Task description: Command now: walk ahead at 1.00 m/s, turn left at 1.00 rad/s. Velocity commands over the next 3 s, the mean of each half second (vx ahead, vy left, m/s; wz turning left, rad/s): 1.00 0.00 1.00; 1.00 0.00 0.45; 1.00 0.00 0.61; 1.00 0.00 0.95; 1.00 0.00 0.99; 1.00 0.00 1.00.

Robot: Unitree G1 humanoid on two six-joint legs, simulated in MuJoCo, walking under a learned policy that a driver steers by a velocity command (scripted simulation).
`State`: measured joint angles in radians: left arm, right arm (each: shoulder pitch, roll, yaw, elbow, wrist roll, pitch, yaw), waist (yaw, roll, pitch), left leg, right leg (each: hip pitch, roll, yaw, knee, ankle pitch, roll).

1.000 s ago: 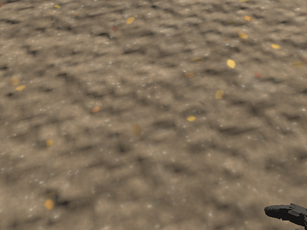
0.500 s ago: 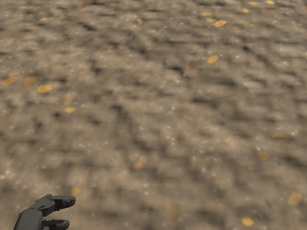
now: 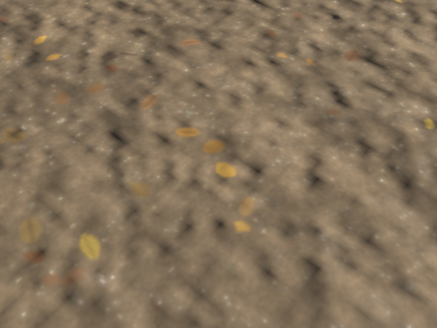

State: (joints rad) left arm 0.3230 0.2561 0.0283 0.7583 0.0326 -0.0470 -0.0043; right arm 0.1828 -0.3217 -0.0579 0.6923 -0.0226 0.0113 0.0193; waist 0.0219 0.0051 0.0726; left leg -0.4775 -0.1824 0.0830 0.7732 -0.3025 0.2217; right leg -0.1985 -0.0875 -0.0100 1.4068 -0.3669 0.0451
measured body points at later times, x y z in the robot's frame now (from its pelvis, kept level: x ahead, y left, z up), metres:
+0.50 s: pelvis +0.47 -0.02 +0.04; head +0.49 -0.01 +0.49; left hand +0.39 +0.27 -0.07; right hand +0.74 -0.22 -0.05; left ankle +0.38 +0.04 -0.59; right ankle +0.51 -0.15 -0.70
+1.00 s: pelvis +0.85 +0.25 +0.04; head +0.86 +0.27 +0.49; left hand +0.81 +0.55 -0.06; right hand +1.02 +0.02 -0.09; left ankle +0.76 +0.22 -0.70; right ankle +1.04 +0.19 -0.62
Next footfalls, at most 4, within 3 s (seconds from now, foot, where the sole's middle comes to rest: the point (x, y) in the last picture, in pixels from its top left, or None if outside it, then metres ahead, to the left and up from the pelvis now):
0.32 right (281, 295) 0.54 -0.14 -0.73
0.76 left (159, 220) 0.79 0.25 -0.73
1.18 right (129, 121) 1.25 0.42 -0.73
1.64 left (19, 106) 1.33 0.90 -0.73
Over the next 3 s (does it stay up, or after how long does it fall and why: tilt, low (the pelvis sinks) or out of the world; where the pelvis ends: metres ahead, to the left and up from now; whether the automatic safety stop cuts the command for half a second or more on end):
stays up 1.14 1.94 0.02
